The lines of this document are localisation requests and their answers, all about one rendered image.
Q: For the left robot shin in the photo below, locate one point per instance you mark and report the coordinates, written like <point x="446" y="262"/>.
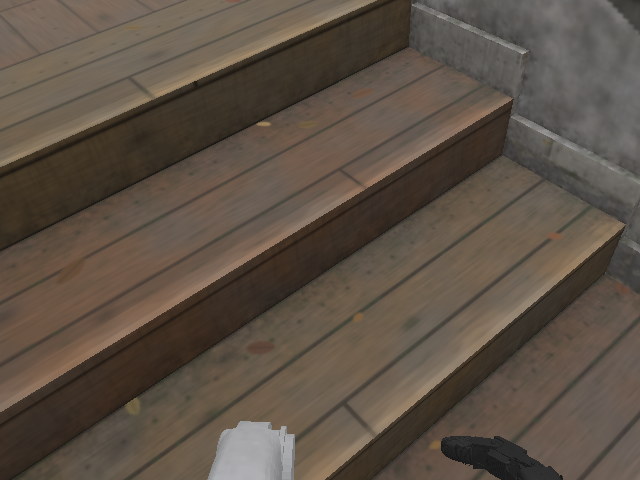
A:
<point x="221" y="436"/>

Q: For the robot left thigh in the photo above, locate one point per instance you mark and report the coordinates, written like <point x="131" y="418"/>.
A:
<point x="253" y="451"/>

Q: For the robot right hand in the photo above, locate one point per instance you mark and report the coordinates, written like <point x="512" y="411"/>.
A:
<point x="500" y="457"/>

